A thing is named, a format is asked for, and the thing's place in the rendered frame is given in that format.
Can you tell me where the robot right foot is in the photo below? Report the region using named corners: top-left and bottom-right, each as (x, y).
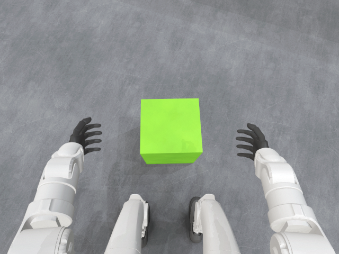
top-left (189, 197), bottom-right (203, 243)

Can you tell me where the robot left thigh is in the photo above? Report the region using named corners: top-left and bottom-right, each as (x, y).
top-left (104, 199), bottom-right (148, 254)

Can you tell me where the robot left hand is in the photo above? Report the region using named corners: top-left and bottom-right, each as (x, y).
top-left (69, 117), bottom-right (102, 155)

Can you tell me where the robot right forearm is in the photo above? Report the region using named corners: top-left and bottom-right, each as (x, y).
top-left (254, 148), bottom-right (336, 254)

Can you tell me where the carton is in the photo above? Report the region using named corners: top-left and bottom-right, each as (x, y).
top-left (140, 98), bottom-right (203, 164)

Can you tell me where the robot right hand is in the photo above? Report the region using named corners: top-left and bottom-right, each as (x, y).
top-left (236, 123), bottom-right (269, 161)

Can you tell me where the robot left forearm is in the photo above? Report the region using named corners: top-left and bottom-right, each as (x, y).
top-left (7, 142), bottom-right (84, 254)

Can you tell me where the left robot upper arm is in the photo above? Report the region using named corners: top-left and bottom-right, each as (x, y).
top-left (10, 226), bottom-right (75, 254)

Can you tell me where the right robot upper arm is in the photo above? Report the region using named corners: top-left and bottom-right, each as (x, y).
top-left (270, 231), bottom-right (334, 254)

